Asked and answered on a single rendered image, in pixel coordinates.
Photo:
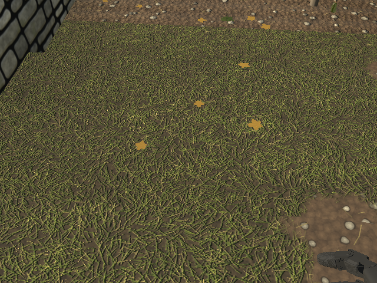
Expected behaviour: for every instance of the robot right hand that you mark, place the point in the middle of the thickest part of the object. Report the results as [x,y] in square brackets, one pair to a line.
[354,262]

